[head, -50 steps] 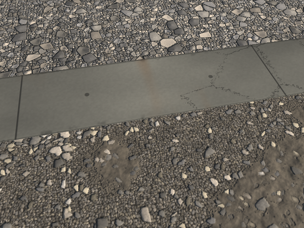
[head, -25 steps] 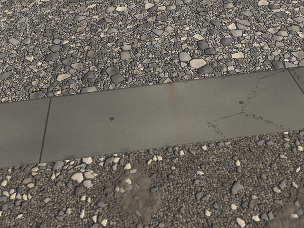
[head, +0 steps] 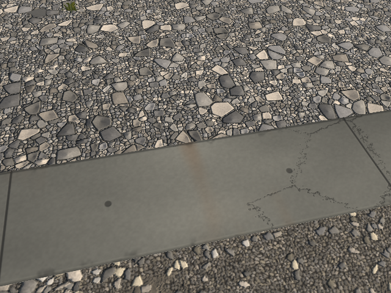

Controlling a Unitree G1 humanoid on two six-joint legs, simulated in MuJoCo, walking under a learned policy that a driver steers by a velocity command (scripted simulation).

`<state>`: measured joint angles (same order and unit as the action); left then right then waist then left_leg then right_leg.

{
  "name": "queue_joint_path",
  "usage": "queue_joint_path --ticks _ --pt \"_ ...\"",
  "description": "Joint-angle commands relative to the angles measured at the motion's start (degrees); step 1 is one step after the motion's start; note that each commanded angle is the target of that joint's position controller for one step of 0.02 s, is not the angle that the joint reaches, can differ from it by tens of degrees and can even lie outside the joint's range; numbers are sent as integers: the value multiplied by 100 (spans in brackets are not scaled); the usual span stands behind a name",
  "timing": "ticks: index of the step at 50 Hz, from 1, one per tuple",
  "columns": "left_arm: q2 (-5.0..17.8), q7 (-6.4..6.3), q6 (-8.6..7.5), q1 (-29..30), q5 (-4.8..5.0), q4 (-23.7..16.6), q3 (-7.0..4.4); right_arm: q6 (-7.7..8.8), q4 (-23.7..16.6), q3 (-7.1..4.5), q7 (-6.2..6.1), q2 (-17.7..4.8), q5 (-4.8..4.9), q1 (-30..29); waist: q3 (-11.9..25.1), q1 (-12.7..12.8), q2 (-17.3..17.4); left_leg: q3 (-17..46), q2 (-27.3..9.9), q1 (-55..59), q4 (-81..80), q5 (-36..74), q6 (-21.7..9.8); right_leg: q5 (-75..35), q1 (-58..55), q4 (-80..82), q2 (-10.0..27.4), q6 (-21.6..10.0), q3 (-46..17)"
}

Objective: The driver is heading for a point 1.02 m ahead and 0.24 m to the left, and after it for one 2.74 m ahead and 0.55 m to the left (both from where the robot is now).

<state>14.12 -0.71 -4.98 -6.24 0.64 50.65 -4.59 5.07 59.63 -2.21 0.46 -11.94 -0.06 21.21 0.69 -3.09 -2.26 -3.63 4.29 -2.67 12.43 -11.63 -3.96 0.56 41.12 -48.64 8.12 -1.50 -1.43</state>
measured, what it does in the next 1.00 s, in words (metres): walks ahead: right foot, then left foot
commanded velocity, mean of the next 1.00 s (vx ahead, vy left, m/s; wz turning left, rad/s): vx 0.50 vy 0.00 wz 0.19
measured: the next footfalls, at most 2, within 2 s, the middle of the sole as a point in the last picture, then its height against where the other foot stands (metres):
right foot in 0.22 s outside the picture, level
left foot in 0.80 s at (156, 262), level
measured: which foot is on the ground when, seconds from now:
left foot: down 0.00-0.24, up 0.26-0.78, down 0.80-1.00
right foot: up 0.00-0.20, down 0.22-0.84, up 0.86-1.00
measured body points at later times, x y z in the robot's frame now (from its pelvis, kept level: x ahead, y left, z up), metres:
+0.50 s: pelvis +0.28 -0.06 +0.00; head +0.29 -0.07 +0.45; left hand +0.31 +0.20 -0.13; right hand +0.41 -0.33 -0.13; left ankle +0.38 +0.12 -0.67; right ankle +0.28 -0.14 -0.75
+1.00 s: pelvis +0.58 +0.04 -0.01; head +0.59 +0.05 +0.44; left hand +0.62 +0.29 -0.15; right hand +0.64 -0.20 -0.15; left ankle +0.59 +0.12 -0.75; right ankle +0.58 -0.12 -0.66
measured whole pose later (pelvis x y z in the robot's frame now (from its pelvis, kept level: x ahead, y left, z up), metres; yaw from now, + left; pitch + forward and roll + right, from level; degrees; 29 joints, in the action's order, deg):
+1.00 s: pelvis +0.58 +0.04 -0.01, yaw +14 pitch +0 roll +1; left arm 12.5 1.4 -6.4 -12.8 -5.5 53.2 -0.4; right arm 6.7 57.1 -2.7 1.6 -11.9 -3.2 20.8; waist -1.1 -2.6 -1.5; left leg 1.9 6.8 -13.8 24.6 -10.9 -5.8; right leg 21.2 27.3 -65.9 4.1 -4.2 -3.5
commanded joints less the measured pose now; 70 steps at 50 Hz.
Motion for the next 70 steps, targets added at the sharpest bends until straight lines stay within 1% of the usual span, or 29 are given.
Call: queue_joint_path --ticks 1,7,9,11,12,13,15,17,21,28,35,36,37,39,41,42,43,44,45,46,49,54,59,63,64,65,66,67,70 --pt "92 88 -51 555 18 -402 57 72 -278 -148 -71 -915 48 -5 -518 45 481 725 -1496 -339 -624 1707 -721 -680 -130 952 -157 1 168" --pt "212 305 -123 1324 78 -768 116 -67 -40 -217 -111 -1018 101 485 -673 -72 526 760 -1932 869 -92 2113 -658 -61 -27 1793 -361 -232 207" --pt "434 324 -143 889 74 -702 28 -107 -80 -259 -120 -1129 95 315 -320 242 715 669 -1916 968 482 3559 -538 327 -935 1904 -640 -403 406" --pt "941 265 -139 -889 44 -189 -223 -147 -197 -202 -108 -1009 50 69 761 1091 694 317 -1437 93 2553 4272 -257 94 -3556 1878 -701 -773 361" --pt "1502 215 -126 -1851 -106 -11 -357 -83 -318 -48 -64 -508 -7 555 1792 1063 -340 65 -741 -2055 4853 1996 88 383 -6007 1851 825 -1526 -1794" --pt "1327 226 -97 -2010 -53 63 -278 70 -218 67 -4 -213 71 791 2492 963 -1237 678 -32 -3298 6256 -1935 212 1060 -6812 2901 1625 -2048 -4088" --pt "716 209 -100 -1040 -10 -132 -75 244 -505 -128 14 -958 305 -265 1019 847 -517 912 -730 -3993 6650 -1395 -2 1127 -5301 3201 1171 -1472 -2691" --pt "408 256 -158 -383 -90 -195 32 152 -518 -202 -75 -846 169 -484 288 407 -1 805 -1189 -3386 5839 -662 7 366 -3682 3617 709 -1212 -1575" --pt "539 238 -202 -584 -101 12 12 -96 -500 -214 -126 -524 111 -361 -49 136 -108 720 -1341 -3103 5072 -140 137 178 -2895 4168 469 -1279 -901" --pt "767 30 -147 -1140 -90 247 -30 -78 -873 -216 -25 -488 89 -1662 -353 459 -110 553 -1199 -3653 2986 1797 268 36 -3382 4374 329 -967 -54" --pt "826 -18 -19 -1594 -35 542 -95 -77 -1351 -131 202 -444 148 -2546 -655 724 -45 427 -955 -4037 2204 1196 -7 -394 -4683 3927 789 -799 489" --pt "-99 269 -205 -2108 -868 748 304 -112 -1005 -8 246 -313 -667 -1720 -396 528 -273 726 -1068 -3963 2070 1237 -136 -472 -5373 4108 1069 -1105 248" --pt "79 348 -250 -2036 -755 759 222 -120 -1049 -96 256 -438 -667 -1738 -571 520 -274 616 -942 -4053 2052 705 -185 -682 -5707 3951 1057 -1099 398" --pt "807 352 -209 -1676 -526 586 95 -35 -1239 -171 268 -664 -370 -1995 -338 313 41 -83 -400 -2857 1822 458 -383 -2063 -5305 3347 811 -1000 840" --pt "938 355 -177 -1886 -702 573 117 135 -1003 -311 169 -1021 -182 -885 516 -38 110 5 -33 -274 2397 1244 -721 -3234 -3990 1493 255 -578 1441" --pt "289 422 -234 -2512 -782 454 346 116 -691 -322 109 -1177 -167 579 1958 -235 1334 2284 -1118 2676 2078 877 -1737 -794 -1721 -262 -459 -85 1316" --pt "483 601 -235 -1953 -680 425 297 22 -239 -316 89 -1299 -326 1863 2125 -844 1167 4381 -1961 3560 864 669 -2121 3207 -601 -1866 -1240 107 561" --pt "324 608 -259 -925 -431 85 323 163 -123 -422 54 -1446 -446 1852 910 -979 789 4188 -1912 3117 574 -64 -1595 3094 683 -2635 -1001 -152 -387" --pt "503 464 -329 -341 -407 -7 297 245 -240 -452 29 -1380 -346 1101 -30 -867 634 3683 -1791 1852 528 -169 -1388 2657 979 -2804 -585 -249 -569" --pt "621 302 -328 -476 -558 -63 265 264 -291 -285 48 -929 -331 641 94 -457 483 3347 -1693 1006 455 75 -1429 2411 376 -2572 -419 -375 -605" --pt "-39 107 -184 -754 -645 -82 411 247 -642 -17 129 -196 -315 -398 -237 379 444 2660 -1439 -1095 -191 286 -1417 1972 -851 -1747 -126 -318 -456" --pt "-107 158 2 135 -502 -463 529 340 -696 -108 336 -615 -404 -37 -383 151 455 1647 -768 -2350 -161 1024 -1191 11 -1539 552 -363 68 315" --pt "223 160 60 958 -447 -701 490 248 -468 -261 522 -775 -380 783 -378 -89 541 2413 -1270 -1067 352 1719 -1211 -262 -1398 1732 -532 150 175" --pt "773 49 -131 293 -201 -467 241 156 -472 -296 470 -760 -488 647 175 437 495 2432 -1008 -535 1324 2988 -565 -485 -3024 2105 -555 -540 222" --pt "947 5 -217 -839 -181 -196 186 192 -709 -188 490 -409 -497 385 1226 896 -74 2052 -351 -1309 2709 2400 -188 -895 -4976 1739 21 -1164 -293" --pt "1086 -7 -224 -2046 -226 -3 203 309 -794 -2 459 355 -557 1250 2719 875 -1522 1449 682 -3219 4633 -1232 323 -1203 -7656 2317 1654 -2762 -2785" --pt "799 12 -196 -2376 -367 284 224 284 -757 -133 475 -164 -429 562 1735 1211 -841 1311 308 -4624 6059 -2293 229 934 -7199 3175 1977 -2357 -3867" --pt "664 -9 -235 -1619 -333 124 206 221 -773 -202 381 -343 -367 88 310 979 -234 1310 -261 -4790 6349 -1609 33 2451 -5520 3508 1712 -1637 -3053" --pt "-238 -152 -217 -651 -289 -105 472 123 -641 -107 153 -27 -551 -66 -51 418 -35 1083 -1030 -3547 5548 -532 -82 1042 -3725 4197 1106 -1220 -1213"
